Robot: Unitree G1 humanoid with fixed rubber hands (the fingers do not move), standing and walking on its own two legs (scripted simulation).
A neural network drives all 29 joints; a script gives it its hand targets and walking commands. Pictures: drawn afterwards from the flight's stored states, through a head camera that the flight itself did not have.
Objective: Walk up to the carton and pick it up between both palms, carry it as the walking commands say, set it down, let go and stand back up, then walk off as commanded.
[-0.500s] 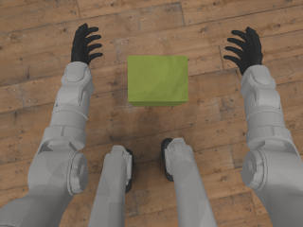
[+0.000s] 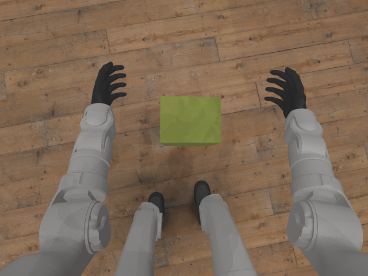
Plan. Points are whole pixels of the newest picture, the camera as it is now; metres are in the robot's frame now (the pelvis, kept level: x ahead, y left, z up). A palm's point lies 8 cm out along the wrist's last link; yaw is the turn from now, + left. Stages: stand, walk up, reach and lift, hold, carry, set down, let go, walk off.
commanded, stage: let go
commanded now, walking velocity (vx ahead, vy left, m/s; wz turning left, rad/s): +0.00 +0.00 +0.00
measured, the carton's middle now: (188, 124) +0.45 -0.05 -0.54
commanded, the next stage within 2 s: stand in 1.10 s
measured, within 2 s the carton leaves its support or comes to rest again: neither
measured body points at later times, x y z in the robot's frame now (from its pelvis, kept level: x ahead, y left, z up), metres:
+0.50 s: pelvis +0.06 +0.01 +0.08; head +0.18 +0.00 +0.51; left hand +0.31 +0.21 -0.02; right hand +0.28 -0.24 -0.01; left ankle +0.03 +0.12 -0.65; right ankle +0.07 -0.10 -0.65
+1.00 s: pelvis +0.07 +0.02 +0.09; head +0.08 +0.02 +0.54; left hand +0.24 +0.25 +0.02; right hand +0.23 -0.22 +0.02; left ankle +0.03 +0.12 -0.65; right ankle +0.07 -0.10 -0.65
